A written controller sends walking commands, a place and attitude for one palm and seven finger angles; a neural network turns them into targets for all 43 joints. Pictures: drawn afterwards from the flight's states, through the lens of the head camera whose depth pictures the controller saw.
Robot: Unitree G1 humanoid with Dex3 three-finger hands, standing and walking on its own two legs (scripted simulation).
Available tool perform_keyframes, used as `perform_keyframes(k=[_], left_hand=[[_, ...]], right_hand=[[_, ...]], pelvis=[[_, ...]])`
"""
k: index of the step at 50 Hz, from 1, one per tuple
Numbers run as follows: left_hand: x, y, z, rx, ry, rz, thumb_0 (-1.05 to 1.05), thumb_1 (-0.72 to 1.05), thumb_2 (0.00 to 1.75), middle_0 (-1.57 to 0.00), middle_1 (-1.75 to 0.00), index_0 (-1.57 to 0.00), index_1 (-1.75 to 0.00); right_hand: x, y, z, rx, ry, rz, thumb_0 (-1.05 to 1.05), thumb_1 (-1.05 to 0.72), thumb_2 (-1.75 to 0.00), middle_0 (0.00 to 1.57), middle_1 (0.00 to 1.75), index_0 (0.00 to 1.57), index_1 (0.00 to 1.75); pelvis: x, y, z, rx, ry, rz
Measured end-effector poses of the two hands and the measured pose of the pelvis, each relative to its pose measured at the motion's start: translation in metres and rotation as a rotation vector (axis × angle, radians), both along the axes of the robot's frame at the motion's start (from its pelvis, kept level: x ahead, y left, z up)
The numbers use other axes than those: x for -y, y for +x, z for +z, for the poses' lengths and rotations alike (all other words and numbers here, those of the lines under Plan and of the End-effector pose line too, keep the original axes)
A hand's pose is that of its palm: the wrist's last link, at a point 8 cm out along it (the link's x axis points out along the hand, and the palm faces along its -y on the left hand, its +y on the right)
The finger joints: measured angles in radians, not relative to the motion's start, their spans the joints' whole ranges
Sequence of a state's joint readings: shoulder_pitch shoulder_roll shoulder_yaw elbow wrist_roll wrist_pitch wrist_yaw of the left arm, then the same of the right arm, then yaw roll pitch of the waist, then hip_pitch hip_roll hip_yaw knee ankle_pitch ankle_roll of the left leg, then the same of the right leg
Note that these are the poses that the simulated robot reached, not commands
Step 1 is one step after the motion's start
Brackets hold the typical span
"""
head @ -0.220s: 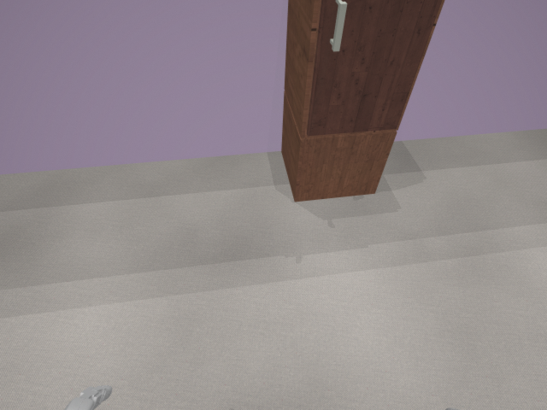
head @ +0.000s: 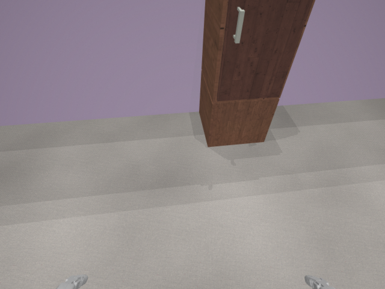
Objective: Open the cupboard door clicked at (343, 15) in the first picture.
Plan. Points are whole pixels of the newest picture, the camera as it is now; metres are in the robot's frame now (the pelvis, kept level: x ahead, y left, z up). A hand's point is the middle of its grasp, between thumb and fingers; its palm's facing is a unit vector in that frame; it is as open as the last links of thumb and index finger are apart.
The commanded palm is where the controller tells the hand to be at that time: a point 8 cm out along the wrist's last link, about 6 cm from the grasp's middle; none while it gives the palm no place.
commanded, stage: stand and wait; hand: left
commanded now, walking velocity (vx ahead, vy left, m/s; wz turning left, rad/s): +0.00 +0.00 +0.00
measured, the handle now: (238, 25) +1.14 -0.13 +0.09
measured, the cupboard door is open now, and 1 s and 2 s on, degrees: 0 0 0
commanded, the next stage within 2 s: look at it before walking up in 0.80 s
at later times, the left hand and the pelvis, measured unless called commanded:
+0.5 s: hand out of the picture +0.05 +0.24 -0.15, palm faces -0.02 -0.94 -0.34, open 7.4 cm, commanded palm none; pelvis -0.02 -0.01 +0.01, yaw +0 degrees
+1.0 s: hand out of the picture +0.04 +0.23 -0.15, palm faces -0.03 -0.94 -0.33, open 7.4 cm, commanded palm none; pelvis -0.03 -0.02 +0.01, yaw +0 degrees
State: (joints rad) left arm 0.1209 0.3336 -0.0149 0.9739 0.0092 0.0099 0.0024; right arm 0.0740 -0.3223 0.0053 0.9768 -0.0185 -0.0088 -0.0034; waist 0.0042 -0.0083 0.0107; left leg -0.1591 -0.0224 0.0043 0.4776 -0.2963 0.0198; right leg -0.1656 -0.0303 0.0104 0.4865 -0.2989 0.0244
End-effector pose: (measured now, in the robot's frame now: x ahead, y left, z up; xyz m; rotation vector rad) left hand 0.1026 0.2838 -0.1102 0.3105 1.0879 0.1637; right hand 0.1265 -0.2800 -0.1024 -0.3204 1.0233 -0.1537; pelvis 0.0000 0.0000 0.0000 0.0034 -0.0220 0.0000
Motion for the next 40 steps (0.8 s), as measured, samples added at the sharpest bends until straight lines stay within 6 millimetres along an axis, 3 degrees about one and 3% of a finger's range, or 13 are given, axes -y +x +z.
perform_keyframes(k=[18,26,40], left_hand=[[-0.001,-0.055,-0.004,-0.128,0.014,0.048,0.0,0.9,0.9,-0.2,-0.3,-0.2,-0.3],[0.001,-0.06,-0.001,-0.121,0.02,0.046,0.0,0.9,0.9,-0.2,-0.3,-0.2,-0.3],[0.009,-0.062,-0.001,-0.106,0.007,0.032,0.0,0.9,0.9,-0.2,-0.3,-0.2,-0.3]], right_hand=[[0.021,-0.061,-0.01,-0.155,-0.015,-0.052,0.0,-0.91,-0.89,0.21,0.3,0.2,0.3],[0.024,-0.078,-0.012,-0.176,-0.006,-0.064,0.0,-0.91,-0.89,0.21,0.3,0.2,0.3],[0.026,-0.089,-0.011,-0.177,-0.001,-0.068,0.0,-0.91,-0.89,0.21,0.3,0.2,0.3]], pelvis=[[0.009,-0.015,0.005,0.013,-0.001,0.004],[0.012,-0.022,0.006,0.019,0.0,0.004],[0.016,-0.031,0.007,0.017,-0.001,0.001]])
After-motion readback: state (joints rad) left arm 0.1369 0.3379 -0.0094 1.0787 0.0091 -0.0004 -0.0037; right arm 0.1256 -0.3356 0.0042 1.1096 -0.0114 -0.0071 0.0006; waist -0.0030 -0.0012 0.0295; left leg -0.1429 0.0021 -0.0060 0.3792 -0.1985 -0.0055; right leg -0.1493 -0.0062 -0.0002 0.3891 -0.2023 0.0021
